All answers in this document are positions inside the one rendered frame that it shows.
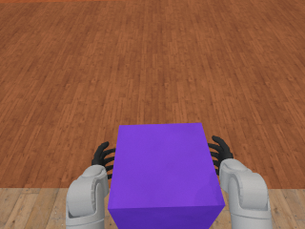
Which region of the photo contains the robot right forearm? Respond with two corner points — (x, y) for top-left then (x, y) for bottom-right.
(219, 158), (273, 229)

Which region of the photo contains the robot left forearm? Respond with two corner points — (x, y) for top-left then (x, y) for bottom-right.
(65, 164), (110, 229)

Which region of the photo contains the left robot hand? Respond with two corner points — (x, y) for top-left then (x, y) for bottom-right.
(91, 141), (116, 179)

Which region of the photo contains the right robot hand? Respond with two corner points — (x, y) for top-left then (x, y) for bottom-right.
(208, 135), (234, 176)

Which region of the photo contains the carton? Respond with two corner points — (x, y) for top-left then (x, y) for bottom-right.
(108, 122), (226, 229)

